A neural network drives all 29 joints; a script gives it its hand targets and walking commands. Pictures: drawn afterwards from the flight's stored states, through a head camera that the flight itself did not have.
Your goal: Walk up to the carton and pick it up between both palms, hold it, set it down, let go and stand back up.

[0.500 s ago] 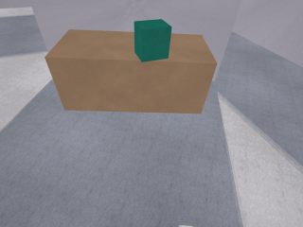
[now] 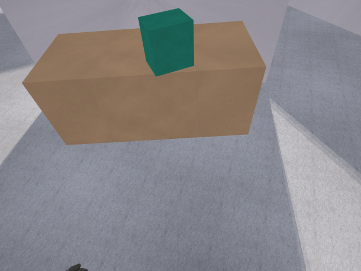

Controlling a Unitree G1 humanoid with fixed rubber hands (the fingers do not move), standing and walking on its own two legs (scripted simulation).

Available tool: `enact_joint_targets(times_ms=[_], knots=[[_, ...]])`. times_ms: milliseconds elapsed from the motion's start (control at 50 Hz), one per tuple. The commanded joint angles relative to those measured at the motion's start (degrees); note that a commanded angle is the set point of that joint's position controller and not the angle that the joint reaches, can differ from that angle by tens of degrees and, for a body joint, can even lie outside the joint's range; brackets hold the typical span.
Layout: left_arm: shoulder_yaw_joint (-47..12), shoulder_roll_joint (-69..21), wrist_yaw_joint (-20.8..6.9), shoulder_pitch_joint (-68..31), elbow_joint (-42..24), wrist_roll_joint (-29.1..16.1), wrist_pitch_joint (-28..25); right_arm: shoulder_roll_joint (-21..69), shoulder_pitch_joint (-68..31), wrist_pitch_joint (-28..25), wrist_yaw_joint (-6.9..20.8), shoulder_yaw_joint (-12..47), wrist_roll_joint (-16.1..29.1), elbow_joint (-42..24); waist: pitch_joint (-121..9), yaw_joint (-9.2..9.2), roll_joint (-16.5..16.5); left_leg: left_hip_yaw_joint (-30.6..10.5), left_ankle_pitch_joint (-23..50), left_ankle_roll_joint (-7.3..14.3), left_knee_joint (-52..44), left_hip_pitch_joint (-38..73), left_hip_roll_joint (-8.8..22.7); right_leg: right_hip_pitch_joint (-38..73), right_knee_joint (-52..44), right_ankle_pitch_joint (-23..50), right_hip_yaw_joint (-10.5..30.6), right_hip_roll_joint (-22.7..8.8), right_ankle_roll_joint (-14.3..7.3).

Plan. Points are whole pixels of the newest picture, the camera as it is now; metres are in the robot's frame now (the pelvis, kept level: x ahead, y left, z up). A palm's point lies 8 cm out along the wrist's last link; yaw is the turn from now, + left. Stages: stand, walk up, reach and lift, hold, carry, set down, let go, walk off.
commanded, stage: walk up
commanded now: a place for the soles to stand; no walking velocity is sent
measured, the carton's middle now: (167, 42) +1.23 +0.09 -0.08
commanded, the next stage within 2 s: none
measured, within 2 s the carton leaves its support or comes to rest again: neither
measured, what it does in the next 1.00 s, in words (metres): walks ahead: left foot, then right foot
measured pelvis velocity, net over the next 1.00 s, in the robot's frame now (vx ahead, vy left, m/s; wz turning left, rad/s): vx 0.44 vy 0.02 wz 0.00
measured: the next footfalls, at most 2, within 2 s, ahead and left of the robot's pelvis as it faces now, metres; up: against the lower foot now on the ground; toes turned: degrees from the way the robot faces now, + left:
left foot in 0.28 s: +0.31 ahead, +0.17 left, +0.00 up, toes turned +6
right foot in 0.76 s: +0.49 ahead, -0.10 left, +0.00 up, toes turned -6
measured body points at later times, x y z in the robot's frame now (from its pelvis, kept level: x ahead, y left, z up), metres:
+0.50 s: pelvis +0.23 +0.06 +0.01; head +0.24 +0.09 +0.46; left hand +0.33 +0.37 -0.10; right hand +0.30 -0.25 -0.06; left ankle +0.27 +0.17 -0.72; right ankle +0.27 -0.09 -0.64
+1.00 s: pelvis +0.44 +0.02 +0.01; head +0.46 +0.00 +0.46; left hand +0.52 +0.33 -0.07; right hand +0.52 -0.30 -0.09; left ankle +0.50 +0.17 -0.66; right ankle +0.45 -0.10 -0.72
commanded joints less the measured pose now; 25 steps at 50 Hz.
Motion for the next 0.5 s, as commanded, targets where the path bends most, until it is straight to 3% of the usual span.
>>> enact_joint_targets(times_ms=[0, 20, 40, 60, 80, 100, 120, 140, 160, 180, 200, 220, 240, 260, 280, 300, 320, 340, 360, 380, 400, 420, 440, 460, 480], knots=[[6.0, 17.4, 1.0, 2.3, -5.6, -0.4, -1.9, -8.2, 3.6, -1.1, 0.3, -3.0, -0.9, -5.9, -6.3, 0.79, -8.9, -1.3, 3.5, -0.9, -5.5, -7.1, 3.5, 5.5, -16.6, 13.5, 14.8, -15.8, -13.9], [5.7, 16.9, 0.9, 4.5, -5.3, -0.5, -2.0, -8.6, 2.5, -0.8, 0.4, -3.6, -1.3, -6.8, -4.4, 1.5, -11.1, -0.8, 4.9, -1.0, -9.3, -7.1, 3.8, 2.9, -18.1, 11.7, 14.6, -16.1, -14.3], [5.3, 16.0, 0.9, 4.2, -5.8, -0.7, -2.0, -7.9, 0.4, -0.7, 0.8, -3.0, -2.0, -7.9, -2.3, 1.48, -9.8, -0.5, 7.6, -1.2, -12.7, -10.2, 4.3, 4.9, -19.2, 8.5, 15.2, -15.1, -14.2], [5.6, 17.1, 0.8, 3.6, -6.4, -0.3, -2.3, -7.6, -0.1, -0.5, 1.1, -3.1, -1.6, -8.6, -2.2, 1.69, -9.3, 0.3, 9.6, -1.4, -18.2, -7.8, 5.8, 2.2, -18.1, 5.2, 12.9, -15.4, -13.7], [5.5, 17.2, 0.7, 3.6, -6.1, -0.4, -2.3, -8.2, -0.8, -0.5, 1.5, -3.3, -1.8, -9.1, -1.6, 1.77, -8.7, 1.4, 12.9, -1.3, -21.5, -6.8, 4.3, 1.9, -18.7, 0.5, 10.1, -13.2, -12.7], [5.5, 17.0, 0.3, 3.6, -6.2, -0.3, -2.4, -7.2, -1.3, -0.3, 1.7, -3.5, -1.8, -9.1, -1.5, 1.13, -10.1, 2.9, 15.4, -1.5, -22.8, -5.1, 4.2, 0.0, -20.0, -2.5, 11.0, -13.5, -12.3], [5.5, 16.9, 0.1, 3.9, -6.9, -0.6, -2.4, -6.9, -2.9, -0.4, 2.1, -3.4, -1.8, -10.3, 0.2, 1.0, -9.6, 2.8, 16.0, -1.3, -24.4, -3.9, 3.2, -1.4, -21.5, -1.8, 9.8, -12.5, -11.5], [5.4, 17.6, -0.2, 5.2, -6.3, -0.5, -2.3, -7.6, -3.5, -0.4, 2.1, -3.8, -1.5, -10.2, 0.5, 1.8, -11.7, 2.8, 18.5, -1.4, -27.1, -3.6, 3.3, -0.5, -21.1, -5.7, 10.0, -12.7, -11.3], [5.7, 17.7, -0.3, 4.1, -6.3, -0.2, -2.3, -6.6, -4.9, -0.4, 2.2, -3.6, -1.6, -11.1, 1.1, 1.83, -11.5, 3.4, 19.7, -0.8, -30.3, -1.6, 3.2, -2.0, -20.8, -3.9, 7.5, -12.4, -10.7], [5.3, 17.0, -0.5, 4.6, -7.3, -0.3, -2.5, -7.3, -3.9, -0.4, 2.2, -4.0, -1.6, -10.8, -0.7, 1.5, -11.5, 3.5, 22.2, -0.2, -31.9, 3.1, 2.2, -2.0, -20.2, -1.4, 9.8, -13.6, -10.6], [5.3, 17.6, -0.5, 3.4, -6.6, -0.2, -2.1, -7.2, -1.2, -0.4, 2.0, -4.2, -1.3, -10.3, -0.7, -1.34, -10.8, 2.9, 22.9, -0.3, -34.7, 7.0, 2.3, -1.7, -17.2, 1.0, 7.6, -13.4, -9.0], [5.0, 16.5, -0.4, 4.2, -6.4, -0.4, -2.0, -8.8, 2.3, -1.2, 1.6, -5.0, -1.7, -9.0, -3.3, -2.58, -5.1, 3.0, 24.5, 0.1, -36.7, 13.6, 2.0, -3.9, -8.8, 0.6, 4.8, -10.8, -7.5], [5.1, 15.1, -0.6, 6.6, -6.5, 0.1, -1.5, -12.1, 9.6, -1.3, 0.9, -6.5, -1.6, -6.8, -11.1, -6.3, 3.6, 2.7, 15.4, 1.5, -38.9, 26.2, 0.4, -5.3, 7.9, -0.1, 0.4, -6.5, -6.0], [3.6, 9.9, -0.9, 9.6, -6.1, 0.0, -1.4, -16.1, 15.3, -1.5, -0.1, -8.2, -2.9, -6.0, -14.8, -8.42, 15.2, -7.0, 7.0, 2.4, -38.6, 34.6, 7.4, -14.8, 23.2, -8.9, -2.0, -2.9, -2.8], [3.6, 9.5, -0.8, 11.7, -8.1, -1.4, -1.1, -18.5, 14.6, -2.0, -1.1, -7.5, -2.8, -7.8, -14.7, -6.35, 19.0, -36.1, -0.8, 6.4, -51.3, 33.5, 19.4, -22.1, 33.9, -19.4, 3.7, 3.5, -0.5], [4.9, 14.5, 0.3, 9.7, -8.4, -1.3, -0.1, -18.0, 11.9, -2.0, -1.8, -7.6, -2.1, -9.2, -12.7, -5.01, 11.6, -39.2, -7.8, 11.6, -55.1, 26.9, 23.0, -21.9, 38.1, -15.7, 10.4, 1.7, -1.5], [5.0, 16.4, 0.4, 7.5, -7.8, -1.0, 0.2, -15.7, 7.1, -1.5, -1.7, -6.9, -1.2, -10.5, -4.9, -3.35, 8.2, -36.7, -8.5, 12.7, -57.8, 19.1, 21.3, -23.9, 40.1, -14.2, 7.8, -0.3, -1.5], [5.5, 17.0, 0.3, 8.0, -6.3, -0.6, 0.2, -15.2, 5.8, -1.7, -2.0, -6.1, -1.0, -10.4, -2.6, -2.31, 5.5, -28.4, -4.4, 12.2, -55.9, 16.5, 19.8, -22.2, 40.0, -13.1, 8.8, -2.7, -2.1], [5.4, 15.9, -0.1, 8.3, -4.9, -0.6, 0.0, -14.6, 4.0, -1.7, -2.3, -5.2, -1.1, -10.3, -0.4, -1.38, 4.5, -23.4, 0.1, 10.7, -54.9, 12.7, 17.3, -21.2, 38.2, -11.2, 8.8, -3.0, -2.1], [5.1, 14.9, -0.7, 11.8, -3.1, -0.8, 0.4, -13.4, 1.6, -2.0, -2.1, -5.2, -0.9, -10.9, -2.5, 0.84, 4.5, -13.9, 1.6, 7.8, -53.7, 9.8, 14.3, -15.8, 32.4, -8.0, 7.7, -4.8, -0.9], [5.0, 14.5, -1.0, 10.7, -3.7, -0.9, 0.6, -13.9, 0.0, -2.3, -2.1, -4.7, -1.5, -10.4, -2.8, 0.92, 3.7, -13.8, 1.6, 8.4, -54.4, 8.7, 13.1, -14.1, 30.2, -5.8, 7.7, -3.3, -1.5], [5.0, 12.8, -1.2, 10.4, -4.1, -1.0, 1.0, -12.1, 0.8, -2.9, -1.8, -4.1, -1.4, -10.6, -1.6, 0.75, 5.4, -9.5, 10.8, 8.4, -55.0, 8.4, 13.1, -15.2, 29.7, -3.4, 6.5, -3.4, -1.2], [4.3, 11.6, -1.5, 8.6, -4.5, -0.7, 1.2, -13.4, 0.6, -3.0, -1.8, -4.5, -1.3, -11.1, -3.8, 0.05, 6.3, -9.9, 11.6, 10.0, -54.1, 10.4, 13.7, -15.0, 26.5, -3.8, 4.9, -3.2, -1.6], [4.9, 12.7, -1.8, 8.3, -4.6, -0.2, 1.2, -12.7, 0.7, -3.2, -1.8, -4.4, -0.9, -10.9, -3.6, 0.37, 4.7, -7.4, 10.5, 9.2, -54.5, 8.1, 13.3, -14.2, 25.3, -1.6, 5.0, -4.1, -1.2], [4.6, 11.7, -2.0, 7.2, -5.5, -0.7, 1.4, -12.9, -0.1, -3.4, -1.6, -4.3, -1.3, -10.9, -1.8, 0.13, 7.1, -6.4, 9.4, 10.4, -55.4, 7.4, 13.7, -14.8, 21.0, -0.9, 4.4, -5.0, -1.0]])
